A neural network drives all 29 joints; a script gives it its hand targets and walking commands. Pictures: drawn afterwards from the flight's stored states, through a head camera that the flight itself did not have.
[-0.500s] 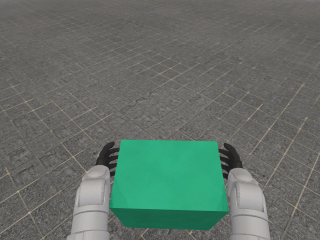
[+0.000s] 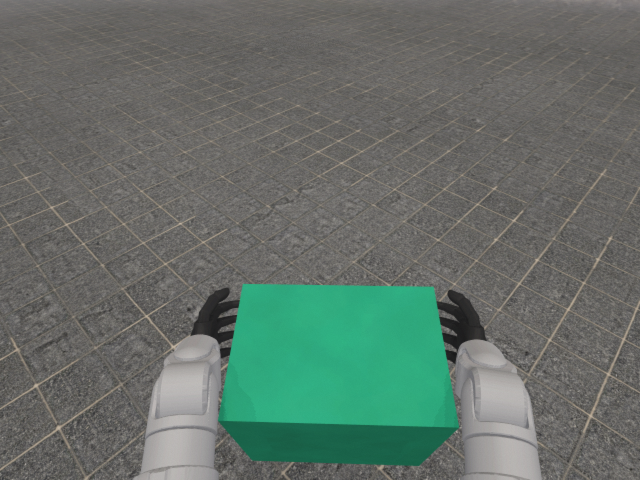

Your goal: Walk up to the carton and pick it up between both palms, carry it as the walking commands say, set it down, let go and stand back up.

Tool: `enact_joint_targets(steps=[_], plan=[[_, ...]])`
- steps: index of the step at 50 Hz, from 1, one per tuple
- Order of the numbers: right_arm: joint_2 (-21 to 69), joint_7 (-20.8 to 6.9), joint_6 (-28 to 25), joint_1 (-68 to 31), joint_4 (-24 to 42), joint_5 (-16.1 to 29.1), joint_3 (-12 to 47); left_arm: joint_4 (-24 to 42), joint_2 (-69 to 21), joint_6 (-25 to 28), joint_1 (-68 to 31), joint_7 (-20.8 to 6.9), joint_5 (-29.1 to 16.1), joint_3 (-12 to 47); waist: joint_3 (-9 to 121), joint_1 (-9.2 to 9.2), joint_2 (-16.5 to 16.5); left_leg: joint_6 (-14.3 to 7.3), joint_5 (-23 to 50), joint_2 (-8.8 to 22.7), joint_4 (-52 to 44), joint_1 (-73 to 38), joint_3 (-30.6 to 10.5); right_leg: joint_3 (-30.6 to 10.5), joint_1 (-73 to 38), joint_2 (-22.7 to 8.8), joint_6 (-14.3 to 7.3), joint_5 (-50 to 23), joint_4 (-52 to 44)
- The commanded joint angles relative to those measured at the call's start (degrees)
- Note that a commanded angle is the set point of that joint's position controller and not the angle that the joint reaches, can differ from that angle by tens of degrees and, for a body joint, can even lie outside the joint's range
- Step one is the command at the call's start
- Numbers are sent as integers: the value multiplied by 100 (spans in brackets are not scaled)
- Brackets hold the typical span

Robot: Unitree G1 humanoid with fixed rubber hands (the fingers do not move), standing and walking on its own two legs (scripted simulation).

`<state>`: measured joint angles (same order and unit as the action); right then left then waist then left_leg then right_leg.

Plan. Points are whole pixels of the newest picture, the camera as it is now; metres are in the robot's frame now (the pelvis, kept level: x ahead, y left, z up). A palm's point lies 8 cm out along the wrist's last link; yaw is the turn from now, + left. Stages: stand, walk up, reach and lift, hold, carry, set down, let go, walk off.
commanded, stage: hold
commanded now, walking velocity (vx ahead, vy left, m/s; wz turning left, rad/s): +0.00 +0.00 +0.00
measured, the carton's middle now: (336, 380) +0.27 -0.01 -0.03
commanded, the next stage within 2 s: carry in 0.24 s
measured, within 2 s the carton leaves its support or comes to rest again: neither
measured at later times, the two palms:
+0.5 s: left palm (154, 329) +0.28 +0.23 +0.07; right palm (412, 291) +0.34 -0.10 +0.08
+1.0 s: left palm (140, 225) +0.48 +0.32 +0.07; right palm (332, 188) +0.59 +0.00 +0.07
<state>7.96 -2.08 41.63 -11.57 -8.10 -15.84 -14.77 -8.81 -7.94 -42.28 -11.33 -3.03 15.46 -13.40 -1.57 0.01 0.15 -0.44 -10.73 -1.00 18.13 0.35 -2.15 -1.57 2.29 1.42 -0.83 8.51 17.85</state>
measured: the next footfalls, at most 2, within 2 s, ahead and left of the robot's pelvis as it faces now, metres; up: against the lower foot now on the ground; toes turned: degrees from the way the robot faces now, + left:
right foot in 0.94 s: +0.43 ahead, +0.02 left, +0.00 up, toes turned +11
left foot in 1.34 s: +0.70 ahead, +0.29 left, +0.00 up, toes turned +31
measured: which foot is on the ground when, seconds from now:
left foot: down 0.00-0.98, up 1.00-1.00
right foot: down 0.00-0.50, up 0.52-0.92, down 0.94-1.00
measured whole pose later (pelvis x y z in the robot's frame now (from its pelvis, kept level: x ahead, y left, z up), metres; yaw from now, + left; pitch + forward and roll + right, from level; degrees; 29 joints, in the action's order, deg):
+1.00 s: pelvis +0.30 +0.08 -0.02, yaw +22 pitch +5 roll -3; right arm 5.9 2.2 68.1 -5.3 23.5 -4.8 -11.8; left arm 21.5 -7.4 -68.8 -6.5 2.0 6.8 -6.5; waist 8.3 0.6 3.1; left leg -1.9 -24.5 1.9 45.6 7.3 -2.6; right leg 12.8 25.8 -0.3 -4.0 8.4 29.9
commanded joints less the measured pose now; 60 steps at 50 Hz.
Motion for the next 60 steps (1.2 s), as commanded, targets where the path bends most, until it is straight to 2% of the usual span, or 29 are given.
enact_joint_targets(steps=[1, 11, 12, 14, 16, 17, 18, 20, 23, 24, 25, 26, 27, 28, 30, 32, 36, 41, 44, 46, 47, 48, 49, 50, 51, 52, 53, 56, 60], plan=[[4518, -1284, -64, -2663, 79, 1414, 3276, 252, -4577, 217, -2884, -1106, -1334, 3157, 1123, -3, -1, -15, 690, -308, -303, 291, -230, -249, -531, 322, 5, -621, -134], [4652, -1315, -54, -2836, -93, 1395, 3228, 116, -4591, 230, -3092, -1182, -1320, 3085, 1124, -22, -32, -42, 477, -322, -289, 359, -206, -265, -495, 284, 26, -457, -145], [4687, -1331, -48, -2893, 90, 1562, 3465, 239, -4600, 204, -3347, -1205, -1384, 3353, 1515, 9, -146, -10, -667, 636, 452, 1010, -219, -168, 348, -996, 35, 857, 195], [4698, -1362, 11, -3154, 356, 1736, 3674, 236, -4703, 154, -3132, -1164, -1391, 3369, 1469, -57, -257, -173, -2144, 446, 848, 1686, -364, -600, 584, -1054, -180, 2915, -94], [4715, -1353, 210, -3259, 697, 1996, 3955, 542, -4748, 11, -2994, -1092, -1617, 3526, 1532, -121, -772, -111, -1783, 60, 2242, 2334, 200, -1394, 344, -1690, -524, 3442, -635], [4628, -1342, 358, -3403, 872, 2104, 4039, 686, -4747, -126, -2921, -1042, -1729, 3614, 1537, -137, -1056, -50, -1576, 103, 2982, 2499, 429, -1714, 482, -2138, -769, 3579, -1070], [4556, -1347, 462, -3445, 867, 2164, 4072, 690, -4727, -262, -2868, -1004, -1777, 3699, 1413, -99, -1058, -28, -1626, 321, 2866, 2668, 521, -1612, 616, -2264, -831, 3711, -1247], [4596, -1345, 682, -3443, 1050, 2466, 4272, 1142, -4721, -487, -3043, -905, -1992, 3947, 1380, -69, -890, -63, -1566, 401, 2190, 2496, 592, -1040, 742, -2124, -763, 3162, -1089], [4604, -1255, 1174, -3098, 1278, 2831, 4481, 1886, -4571, -990, -3035, -746, -2350, 4322, 1648, 5, -532, -85, -671, -3, 590, 1183, 1082, 66, 1251, -1608, -340, 2696, -378], [4614, -1212, 1372, -2831, 1320, 2943, 4529, 2101, -4463, -1186, -2931, -702, -2430, 4415, 1783, 7, -260, -130, -705, -14, 123, 615, 1007, 442, 1424, -1338, -158, 2475, 288], [4545, -1161, 1590, -2571, 1412, 3043, 4556, 2292, -4355, -1407, -2832, -668, -2513, 4478, 1944, 62, 294, -333, -1160, 696, -269, -100, -51, 847, 2080, -1029, 83, 2127, 1427], [4408, -1116, 1720, -2207, 1258, 2903, 4402, 2297, -4484, -1623, -2879, -684, -2646, 4566, 1833, 177, 1387, -839, -1810, 1889, -781, -599, -2312, 1180, 3463, -523, 457, 2095, 2800], [4457, -1063, 1853, -2319, 1623, 3031, 4498, 2493, -4495, -1815, -2952, -725, -2792, 4625, 1412, 203, 1191, -1268, -1403, 2227, -875, -765, -2847, 793, 4400, -530, 447, 2289, 3492], [4448, -994, 2008, -2436, 2006, 3128, 4625, 2630, -4518, -1992, -2915, -773, -2954, 4762, 1414, 164, 588, -1408, -965, 2146, -703, -719, -2655, 449, 4546, -708, 397, 2076, 3896], [4432, -918, 2232, -2517, 2609, 3240, 4720, 2836, -4684, -2220, -2747, -800, -3204, 4940, 1684, 129, 242, -1299, -263, 1829, -666, -723, -1813, 309, 4470, -946, 453, 1547, 3777], [4417, -888, 2419, -2442, 2917, 3314, 4716, 3089, -4673, -2380, -2640, -766, -3301, 4997, 1763, 148, 423, -1176, 666, 1462, -574, -685, -1217, 496, 4244, -821, 556, 1067, 3447], [4325, -920, 2661, -2196, 3228, 3407, 4755, 3462, -4559, -2557, -2375, -681, -3283, 5016, 1683, 167, 497, -1098, 1401, 1163, -507, -505, -860, 746, 3840, -665, 598, 549, 2801], [4253, -959, 2814, -2009, 3358, 3415, 4819, 3642, -4438, -2702, -2321, -657, -3230, 5013, 1271, 231, 651, -929, 1220, 1526, -840, -643, -957, 736, 3707, -567, 297, -156, 1688], [4248, -980, 2858, -2065, 3432, 3449, 4882, 3630, -4366, -2729, -2205, -632, -3145, 4955, 1277, 173, 855, -730, 3043, 1527, -457, -613, -571, 967, 3036, -336, 42, -81, 1222], [4226, -993, 2880, -2032, 3434, 3449, 4867, 3585, -4342, -2726, -2153, -613, -3079, 4868, 1648, 93, 965, -501, 4446, 1385, 339, -40, -116, 1377, 1489, 41, -207, 256, 912], [4173, -997, 2892, -2030, 3464, 3453, 4842, 3500, -4351, -2716, -2023, -603, -3019, 4807, 2074, -64, 696, -337, 4528, 1190, 1411, 755, 271, 1513, -10, 112, -345, 189, 729], [4115, -1003, 2899, -2088, 3534, 3467, 4812, 3416, -4292, -2685, -1779, -584, -2964, 4749, 2647, -250, 15, -201, 3831, 878, 2957, 2045, 510, 865, -1586, -335, -535, 1039, 796], [4164, -1021, 2919, -2238, 3693, 3520, 4910, 3335, -4273, -2645, -1712, -578, -2891, 4712, 2833, -299, -1404, -67, 1307, 249, 4982, 3644, 737, -1835, -2190, -1976, -1169, 2793, -80], [4281, -1024, 2901, -2336, 3648, 3582, 4939, 3219, -4407, -2605, -1668, -569, -2953, 4804, 2579, -146, -1578, -159, -1188, -17, 5807, 4373, 345, -2807, -1886, -2413, -1488, 1733, -518], [4433, -1054, 2874, -2270, 3531, 3666, 4932, 3390, -4528, -2587, -1830, -573, -3070, 4853, 2541, -126, -746, -234, -1173, 420, 6088, 4298, 0, -2300, -1560, -2476, -1580, 603, -244], [4532, -1077, 2847, -2088, 3314, 3659, 4876, 3451, -4652, -2584, -1946, -594, -3145, 4892, 2332, -108, -127, -182, -934, 627, 5758, 4075, -116, -1775, -1011, -2348, -1449, -26, -302], [4570, -1072, 2799, -1983, 3188, 3587, 4801, 3473, -4770, -2581, -2044, -621, -3242, 4987, 2041, -101, 50, -87, -913, 799, 5149, 4002, -75, -1288, -649, -2209, -1255, -173, -416], [4551, -997, 2681, -1869, 3191, 3335, 4675, 3661, -4778, -2540, -2221, -695, -3409, 5091, 1668, -85, -430, 104, -1062, 671, 3715, 3703, 406, -252, -233, -1880, -1007, -1541, -572], [4471, -844, 2634, -1618, 3307, 3130, 4670, 3724, -4529, -2565, -1982, -778, -3449, 5050, 1642, -70, -865, 69, 124, 286, 2224, 3085, 1064, 947, -280, -1379, -591, -3595, -209]])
